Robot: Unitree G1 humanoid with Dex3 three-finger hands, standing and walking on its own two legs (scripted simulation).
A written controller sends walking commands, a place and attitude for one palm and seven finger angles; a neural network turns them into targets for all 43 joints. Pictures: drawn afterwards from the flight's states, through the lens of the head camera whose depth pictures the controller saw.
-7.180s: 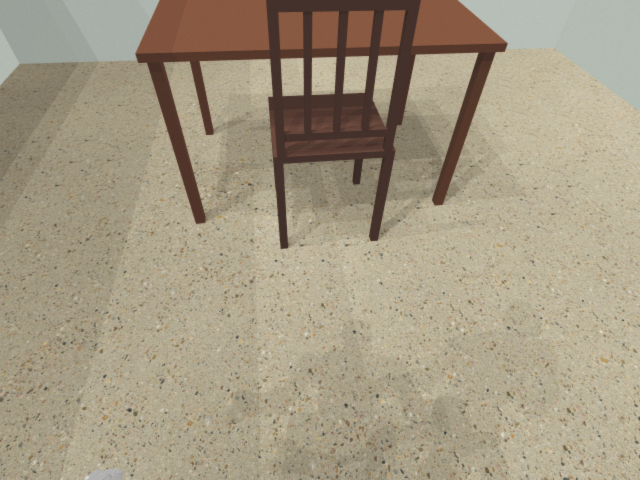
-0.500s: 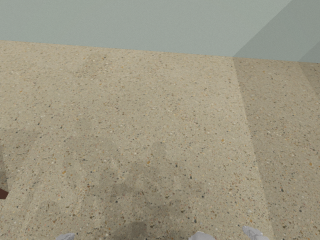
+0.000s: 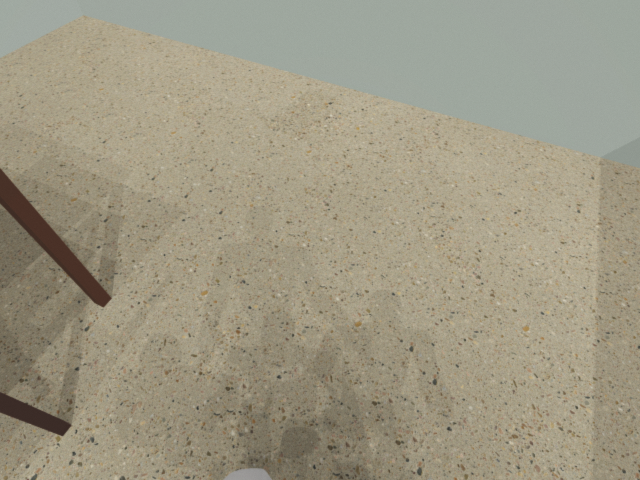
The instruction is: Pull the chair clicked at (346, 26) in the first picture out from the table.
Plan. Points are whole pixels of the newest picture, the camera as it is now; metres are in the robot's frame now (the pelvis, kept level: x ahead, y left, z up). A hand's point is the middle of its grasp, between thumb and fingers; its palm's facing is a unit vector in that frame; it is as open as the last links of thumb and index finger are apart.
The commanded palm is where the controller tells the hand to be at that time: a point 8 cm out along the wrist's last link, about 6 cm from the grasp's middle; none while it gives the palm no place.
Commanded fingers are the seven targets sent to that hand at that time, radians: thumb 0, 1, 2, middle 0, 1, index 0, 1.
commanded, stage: turn to face it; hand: left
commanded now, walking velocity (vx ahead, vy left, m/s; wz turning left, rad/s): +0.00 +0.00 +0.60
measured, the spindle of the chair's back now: out of the picture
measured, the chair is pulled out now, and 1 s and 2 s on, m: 0.00 0.00 0.00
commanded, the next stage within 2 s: take the last steps up to it in 1.76 s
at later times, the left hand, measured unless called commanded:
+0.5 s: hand out of the picture +0.06 +0.24 -0.14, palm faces +0.28 -0.92 -0.26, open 7.4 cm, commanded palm none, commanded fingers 0.00 0.90 0.90 -0.20 -0.30 -0.20 -0.30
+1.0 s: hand out of the picture -0.13 +0.21 -0.18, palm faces +0.60 -0.76 -0.26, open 7.4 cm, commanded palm none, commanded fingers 0.00 0.90 0.90 -0.20 -0.30 -0.20 -0.30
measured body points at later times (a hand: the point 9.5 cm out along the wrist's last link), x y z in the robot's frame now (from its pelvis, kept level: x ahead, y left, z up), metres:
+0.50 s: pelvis -0.01 +0.01 +0.00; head +0.02 +0.01 +0.45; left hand +0.05 +0.29 -0.12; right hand +0.12 -0.22 -0.14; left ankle +0.00 +0.11 -0.73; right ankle +0.03 -0.13 -0.70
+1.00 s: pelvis -0.04 +0.01 -0.01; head -0.02 +0.04 +0.44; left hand -0.16 +0.25 -0.16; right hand +0.21 -0.16 -0.13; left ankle -0.10 +0.10 -0.74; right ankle +0.03 -0.12 -0.73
